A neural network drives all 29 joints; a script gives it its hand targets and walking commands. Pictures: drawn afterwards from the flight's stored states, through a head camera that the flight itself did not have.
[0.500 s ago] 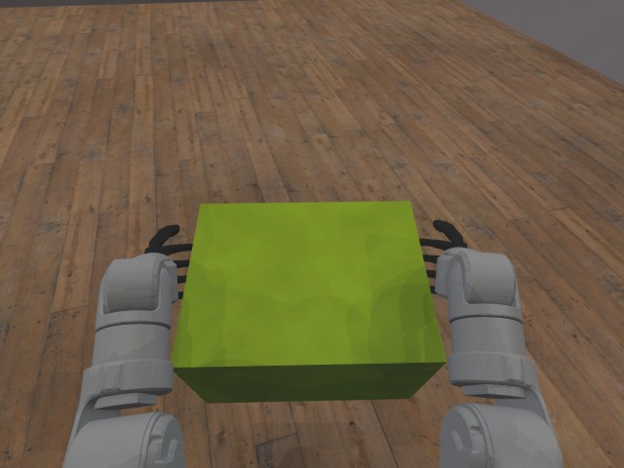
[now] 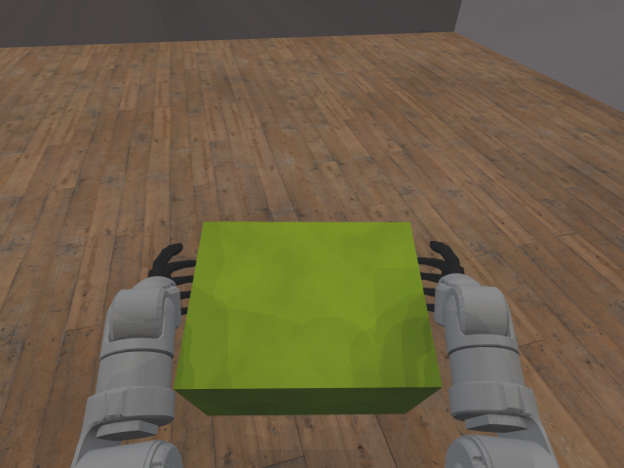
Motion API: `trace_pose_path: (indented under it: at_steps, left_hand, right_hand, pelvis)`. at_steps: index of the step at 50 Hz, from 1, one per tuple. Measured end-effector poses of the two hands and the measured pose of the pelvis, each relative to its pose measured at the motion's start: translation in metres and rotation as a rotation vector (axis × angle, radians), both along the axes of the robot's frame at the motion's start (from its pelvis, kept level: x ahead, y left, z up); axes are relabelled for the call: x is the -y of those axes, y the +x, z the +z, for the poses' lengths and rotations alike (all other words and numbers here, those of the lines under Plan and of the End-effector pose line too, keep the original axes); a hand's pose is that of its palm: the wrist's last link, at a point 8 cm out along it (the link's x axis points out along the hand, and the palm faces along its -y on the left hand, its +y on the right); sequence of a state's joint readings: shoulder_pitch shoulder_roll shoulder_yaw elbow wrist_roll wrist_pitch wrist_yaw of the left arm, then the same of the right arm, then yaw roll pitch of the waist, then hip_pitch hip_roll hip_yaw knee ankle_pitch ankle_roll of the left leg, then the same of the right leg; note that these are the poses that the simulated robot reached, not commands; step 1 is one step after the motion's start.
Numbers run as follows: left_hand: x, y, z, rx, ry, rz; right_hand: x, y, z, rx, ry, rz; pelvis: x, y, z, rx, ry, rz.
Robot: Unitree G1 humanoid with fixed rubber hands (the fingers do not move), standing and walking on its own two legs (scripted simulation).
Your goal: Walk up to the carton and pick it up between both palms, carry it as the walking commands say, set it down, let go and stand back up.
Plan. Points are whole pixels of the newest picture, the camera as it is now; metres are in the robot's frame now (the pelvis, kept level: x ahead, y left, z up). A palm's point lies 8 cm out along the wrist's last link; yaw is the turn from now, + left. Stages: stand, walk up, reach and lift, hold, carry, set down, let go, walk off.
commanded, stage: carry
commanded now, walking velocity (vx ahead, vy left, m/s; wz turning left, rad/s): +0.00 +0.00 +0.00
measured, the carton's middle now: (307, 320) +0.35 +0.00 +0.01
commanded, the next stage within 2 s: none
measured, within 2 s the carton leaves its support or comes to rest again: neither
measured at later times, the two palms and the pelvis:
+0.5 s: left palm (154, 303) +0.32 +0.20 +0.09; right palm (448, 295) +0.32 -0.17 +0.10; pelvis -0.01 +0.01 +0.00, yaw +0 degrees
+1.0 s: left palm (167, 311) +0.32 +0.19 +0.07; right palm (453, 302) +0.32 -0.19 +0.08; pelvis +0.00 +0.00 +0.00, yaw +0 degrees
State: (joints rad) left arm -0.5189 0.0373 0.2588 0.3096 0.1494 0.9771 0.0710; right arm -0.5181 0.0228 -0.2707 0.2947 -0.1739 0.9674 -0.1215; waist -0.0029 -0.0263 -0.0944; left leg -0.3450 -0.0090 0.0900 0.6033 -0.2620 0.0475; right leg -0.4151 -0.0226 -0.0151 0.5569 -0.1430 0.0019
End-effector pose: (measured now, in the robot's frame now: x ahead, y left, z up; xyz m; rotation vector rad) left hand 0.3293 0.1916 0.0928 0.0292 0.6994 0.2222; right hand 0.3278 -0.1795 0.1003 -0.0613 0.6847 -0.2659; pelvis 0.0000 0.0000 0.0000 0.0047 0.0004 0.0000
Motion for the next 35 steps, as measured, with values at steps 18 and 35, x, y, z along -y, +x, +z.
trace_pose_path:
  at_steps: [18,35]
  left_hand:
    - [-0.005,-0.010,-0.006,-0.028,0.008,-0.005]
    - [-0.007,-0.006,-0.009,-0.017,-0.010,0.001]
  right_hand:
    - [-0.005,-0.007,-0.005,-0.025,0.009,0.007]
    - [-0.007,-0.001,-0.003,-0.011,0.007,0.006]
  pelvis:
    - [-0.006,-0.011,0.001,-0.013,-0.001,0.002]
    - [-0.008,-0.004,0.001,-0.011,0.004,0.005]
